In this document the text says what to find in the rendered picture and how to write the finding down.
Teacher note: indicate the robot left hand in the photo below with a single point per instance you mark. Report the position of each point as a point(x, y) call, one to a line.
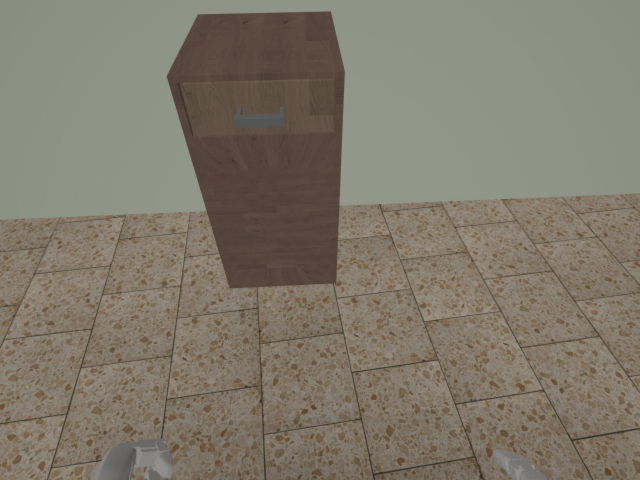
point(118, 463)

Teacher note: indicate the handle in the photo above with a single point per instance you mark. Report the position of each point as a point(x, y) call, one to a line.
point(259, 120)

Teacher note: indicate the robot right hand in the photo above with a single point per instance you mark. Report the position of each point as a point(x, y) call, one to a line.
point(519, 467)

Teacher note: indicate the cabinet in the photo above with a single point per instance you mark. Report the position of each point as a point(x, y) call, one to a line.
point(272, 199)

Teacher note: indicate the drawer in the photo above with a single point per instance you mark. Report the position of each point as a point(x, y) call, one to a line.
point(308, 105)

